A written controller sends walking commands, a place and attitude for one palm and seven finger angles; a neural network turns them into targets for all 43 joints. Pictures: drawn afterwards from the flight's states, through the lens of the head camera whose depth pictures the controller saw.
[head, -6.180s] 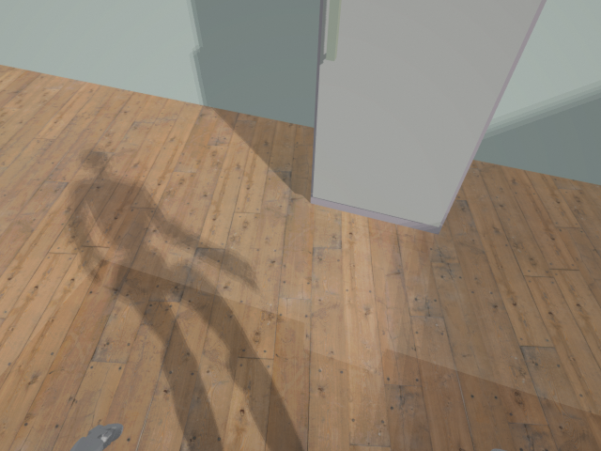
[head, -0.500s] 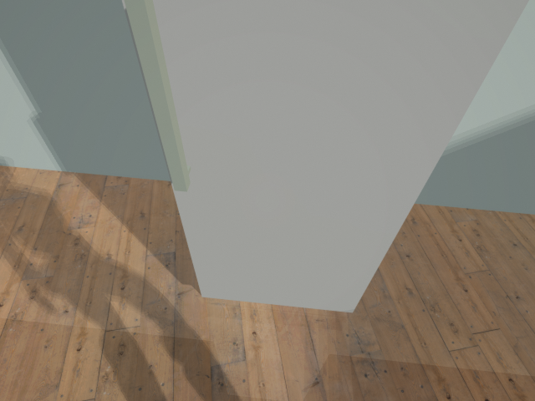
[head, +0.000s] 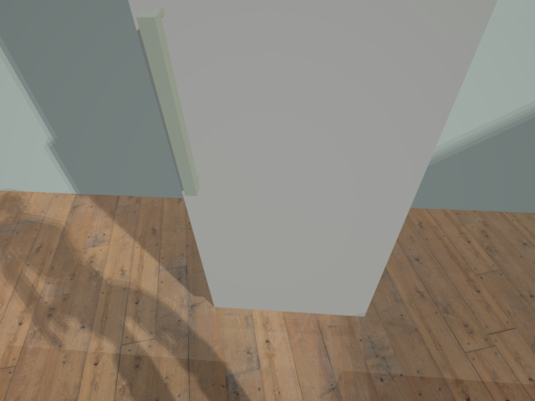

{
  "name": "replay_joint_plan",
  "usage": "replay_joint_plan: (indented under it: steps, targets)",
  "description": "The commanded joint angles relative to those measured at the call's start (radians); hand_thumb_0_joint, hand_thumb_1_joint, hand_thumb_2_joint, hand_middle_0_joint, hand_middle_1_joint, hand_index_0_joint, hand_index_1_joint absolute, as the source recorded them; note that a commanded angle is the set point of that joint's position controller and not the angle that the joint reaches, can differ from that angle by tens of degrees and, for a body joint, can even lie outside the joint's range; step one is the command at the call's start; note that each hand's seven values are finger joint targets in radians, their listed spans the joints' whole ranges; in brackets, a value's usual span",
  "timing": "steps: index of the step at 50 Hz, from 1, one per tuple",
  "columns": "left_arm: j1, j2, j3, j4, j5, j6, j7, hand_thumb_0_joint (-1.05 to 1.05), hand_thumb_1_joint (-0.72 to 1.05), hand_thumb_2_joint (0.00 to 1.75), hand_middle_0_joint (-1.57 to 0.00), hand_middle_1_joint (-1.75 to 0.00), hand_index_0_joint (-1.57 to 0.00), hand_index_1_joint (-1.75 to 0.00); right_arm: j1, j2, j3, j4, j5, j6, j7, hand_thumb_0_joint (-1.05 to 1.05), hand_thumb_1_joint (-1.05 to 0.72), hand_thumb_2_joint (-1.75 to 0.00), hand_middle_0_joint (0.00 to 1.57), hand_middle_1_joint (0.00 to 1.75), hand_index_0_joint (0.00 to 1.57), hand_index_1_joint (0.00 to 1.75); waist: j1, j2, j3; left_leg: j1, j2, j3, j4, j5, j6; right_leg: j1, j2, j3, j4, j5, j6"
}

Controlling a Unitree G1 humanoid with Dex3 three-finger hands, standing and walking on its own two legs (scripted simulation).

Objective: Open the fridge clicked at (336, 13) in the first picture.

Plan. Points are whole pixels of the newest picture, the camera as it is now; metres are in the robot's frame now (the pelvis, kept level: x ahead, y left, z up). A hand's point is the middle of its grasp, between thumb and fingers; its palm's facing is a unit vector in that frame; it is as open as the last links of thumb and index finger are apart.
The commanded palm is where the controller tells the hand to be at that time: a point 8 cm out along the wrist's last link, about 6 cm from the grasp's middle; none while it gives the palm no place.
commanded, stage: come to a stop and stand still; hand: left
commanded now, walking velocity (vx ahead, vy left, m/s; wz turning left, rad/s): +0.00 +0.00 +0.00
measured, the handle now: (178, 115) +0.57 +0.20 +0.16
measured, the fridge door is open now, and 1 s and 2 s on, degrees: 0 0 0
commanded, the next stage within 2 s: look again from close up in 0.36 s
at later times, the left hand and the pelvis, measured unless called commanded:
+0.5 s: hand out of the picture -0.03 +0.17 -0.18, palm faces +0.08 -0.98 -0.17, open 7.4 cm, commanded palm none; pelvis -0.01 +0.00 +0.00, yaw +1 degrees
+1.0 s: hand out of the picture -0.01 +0.16 -0.17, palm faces +0.08 -0.98 -0.18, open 7.4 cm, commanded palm none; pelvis +0.00 +0.00 +0.00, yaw +1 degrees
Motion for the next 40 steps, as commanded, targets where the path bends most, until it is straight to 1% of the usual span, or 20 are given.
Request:
replay_joint_plan:
  steps: [1,2,3,5,6,8,10,13,15,16,18,22,24,26,28,30,33,35,38,40]
  targets:
    - [0.036,0.113,0.022,-0.07,0.002,-0.005,0.003,0.0,0.9,0.9,-0.2,-0.3,-0.2,-0.3,0.066,-0.09,-0.021,-0.056,-0.004,-0.012,0.002,0.0,-0.9,-0.9,0.2,0.3,0.2,0.3,-0.001,-0.035,0.144,-0.2,0.081,-0.128,-0.181,-0.155,0.025,-0.039,-0.072,0.125,-0.111,-0.215,-0.018]
    - [0.041,0.109,0.024,-0.076,0.002,-0.003,0.003,0.0,0.9,0.9,-0.2,-0.3,-0.2,-0.3,0.067,-0.09,-0.022,-0.058,-0.005,-0.013,0.002,0.0,-0.9,-0.9,0.2,0.3,0.2,0.3,0.004,-0.014,0.154,-0.226,0.083,-0.139,-0.198,-0.188,0.026,-0.027,-0.066,0.121,-0.101,-0.2,-0.015]
    - [0.049,0.11,0.025,-0.082,0.003,-0.001,0.003,0.0,0.9,0.9,-0.2,-0.3,-0.2,-0.3,0.066,-0.092,-0.022,-0.063,-0.005,-0.012,0.002,0.0,-0.9,-0.9,0.2,0.3,0.2,0.3,0.009,-0.03,0.16,-0.256,0.083,-0.146,-0.206,-0.227,0.029,-0.018,-0.063,0.118,-0.097,-0.208,-0.013]
    - [0.063,0.108,0.029,-0.091,0.005,0.003,0.002,0.0,0.9,0.9,-0.2,-0.3,-0.2,-0.3,0.067,-0.1,-0.026,-0.071,-0.007,-0.008,0.004,0.0,-0.9,-0.9,0.2,0.3,0.2,0.3,0.014,-0.033,0.174,-0.287,0.078,-0.148,-0.214,-0.274,0.034,-0.021,-0.06,0.12,-0.099,-0.234,-0.011]
    - [0.067,0.115,0.029,-0.097,0.006,0.003,0.001,0.0,0.9,0.9,-0.2,-0.3,-0.2,-0.3,0.065,-0.101,-0.025,-0.074,-0.007,-0.009,0.004,0.0,-0.9,-0.9,0.2,0.3,0.2,0.3,0.017,-0.023,0.17,-0.29,0.076,-0.147,-0.212,-0.272,0.034,-0.017,-0.061,0.12,-0.1,-0.234,-0.011]
    - [0.068,0.115,0.035,-0.111,0.006,0.002,0.001,0.0,0.9,0.9,-0.2,-0.3,-0.2,-0.3,0.072,-0.095,-0.027,-0.077,-0.008,-0.007,0.005,0.0,-0.9,-0.9,0.2,0.3,0.2,0.3,0.015,-0.057,0.153,-0.282,0.065,-0.139,-0.189,-0.257,0.035,-0.023,-0.069,0.134,-0.114,-0.261,-0.011]
    - [0.059,0.12,0.037,-0.122,0.004,0.001,0.0,0.0,0.9,0.9,-0.2,-0.3,-0.2,-0.3,0.089,-0.089,-0.026,-0.073,-0.009,-0.005,0.005,0.0,-0.9,-0.9,0.2,0.3,0.2,0.3,0.006,-0.081,0.137,-0.248,0.053,-0.124,-0.159,-0.226,0.033,-0.052,-0.082,0.153,-0.139,-0.302,-0.016]
    - [0.044,0.125,0.041,-0.137,0.002,0.0,-0.001,0.0,0.9,0.9,-0.2,-0.3,-0.2,-0.3,0.103,-0.083,-0.025,-0.068,-0.009,-0.007,0.005,0.0,-0.9,-0.9,0.2,0.3,0.2,0.3,-0.002,-0.063,0.117,-0.223,0.052,-0.125,-0.147,-0.202,0.033,-0.067,-0.089,0.157,-0.144,-0.304,-0.021]
    - [0.045,0.124,0.041,-0.137,0.001,-0.001,-0.002,0.0,0.9,0.9,-0.2,-0.3,-0.2,-0.3,0.103,-0.082,-0.026,-0.065,-0.008,-0.007,0.005,0.0,-0.9,-0.9,0.2,0.3,0.2,0.3,-0.001,-0.055,0.106,-0.219,0.051,-0.125,-0.142,-0.196,0.032,-0.063,-0.089,0.162,-0.148,-0.304,-0.022]
    - [0.049,0.125,0.041,-0.14,0.001,-0.002,-0.002,0.0,0.9,0.9,-0.2,-0.3,-0.2,-0.3,0.101,-0.084,-0.025,-0.065,-0.007,-0.009,0.004,0.0,-0.9,-0.9,0.2,0.3,0.2,0.3,-0.001,-0.038,0.091,-0.205,0.057,-0.129,-0.148,-0.178,0.033,-0.053,-0.089,0.154,-0.143,-0.278,-0.022]
    - [0.048,0.122,0.041,-0.138,0.0,-0.004,-0.003,0.0,0.9,0.9,-0.2,-0.3,-0.2,-0.3,0.099,-0.084,-0.024,-0.063,-0.006,-0.013,0.004,0.0,-0.9,-0.9,0.2,0.3,0.2,0.3,0.001,-0.031,0.084,-0.218,0.062,-0.136,-0.154,-0.178,0.033,-0.032,-0.088,0.153,-0.137,-0.255,-0.021]
    - [0.06,0.115,0.039,-0.125,0.001,-0.006,-0.003,0.0,0.9,0.9,-0.2,-0.3,-0.2,-0.3,0.087,-0.089,-0.024,-0.055,-0.002,-0.018,0.002,0.0,-0.9,-0.9,0.2,0.3,0.2,0.3,0.008,0.0,0.073,-0.223,0.075,-0.152,-0.18,-0.176,0.034,0.006,-0.082,0.14,-0.124,-0.194,-0.018]
    - [0.069,0.108,0.035,-0.118,0.0,-0.008,-0.004,0.0,0.9,0.9,-0.2,-0.3,-0.2,-0.3,0.081,-0.089,-0.021,-0.052,-0.001,-0.02,0.002,0.0,-0.9,-0.9,0.2,0.3,0.2,0.3,0.012,0.001,0.078,-0.226,0.076,-0.149,-0.182,-0.158,0.032,0.02,-0.083,0.138,-0.123,-0.165,-0.017]
    - [0.073,0.106,0.031,-0.11,0.0,-0.011,-0.002,0.0,0.9,0.9,-0.2,-0.3,-0.2,-0.3,0.082,-0.084,-0.02,-0.044,0.002,-0.021,0.001,0.0,-0.9,-0.9,0.2,0.3,0.2,0.3,0.012,-0.021,0.07,-0.206,0.077,-0.143,-0.175,-0.111,0.03,0.032,-0.087,0.135,-0.129,-0.131,-0.017]
    - [0.073,0.102,0.028,-0.101,-0.003,-0.013,-0.003,0.0,0.9,0.9,-0.2,-0.3,-0.2,-0.3,0.082,-0.08,-0.018,-0.039,0.003,-0.022,0.0,0.0,-0.9,-0.9,0.2,0.3,0.2,0.3,0.008,-0.023,0.071,-0.185,0.073,-0.131,-0.166,-0.082,0.026,0.026,-0.09,0.14,-0.137,-0.123,-0.017]
    - [0.071,0.099,0.027,-0.097,-0.003,-0.012,-0.002,0.0,0.9,0.9,-0.2,-0.3,-0.2,-0.3,0.083,-0.078,-0.015,-0.031,0.003,-0.02,0.0,0.0,-0.9,-0.9,0.2,0.3,0.2,0.3,0.007,-0.02,0.086,-0.185,0.073,-0.133,-0.174,-0.087,0.024,0.022,-0.088,0.137,-0.141,-0.128,-0.016]
    - [0.074,0.096,0.024,-0.092,-0.003,-0.013,0.0,0.0,0.9,0.9,-0.2,-0.3,-0.2,-0.3,0.074,-0.078,-0.014,-0.027,0.005,-0.021,0.0,0.0,-0.9,-0.9,0.2,0.3,0.2,0.3,0.01,-0.014,0.082,-0.176,0.077,-0.13,-0.177,-0.063,0.022,0.039,-0.087,0.13,-0.138,-0.088,-0.014]
    - [0.077,0.093,0.025,-0.088,-0.003,-0.012,-0.001,0.0,0.9,0.9,-0.2,-0.3,-0.2,-0.3,0.069,-0.075,-0.015,-0.025,0.005,-0.02,-0.001,0.0,-0.9,-0.9,0.2,0.3,0.2,0.3,0.01,-0.032,0.089,-0.172,0.074,-0.122,-0.176,-0.068,0.02,0.032,-0.087,0.135,-0.147,-0.102,-0.013]
    - [0.075,0.092,0.024,-0.087,-0.003,-0.015,0.001,0.0,0.9,0.9,-0.2,-0.3,-0.2,-0.3,0.065,-0.07,-0.013,-0.019,0.005,-0.023,-0.001,0.0,-0.9,-0.9,0.2,0.3,0.2,0.3,0.01,-0.03,0.066,-0.147,0.076,-0.117,-0.172,-0.011,0.019,0.053,-0.089,0.131,-0.141,-0.05,-0.015]
    - [0.071,0.091,0.024,-0.086,-0.003,-0.014,0.001,0.0,0.9,0.9,-0.2,-0.3,-0.2,-0.3,0.059,-0.069,-0.013,-0.014,0.006,-0.022,-0.001,0.0,-0.9,-0.9,0.2,0.3,0.2,0.3,0.009,-0.052,0.073,-0.14,0.075,-0.113,-0.17,-0.011,0.017,0.046,-0.09,0.131,-0.147,-0.06,-0.014]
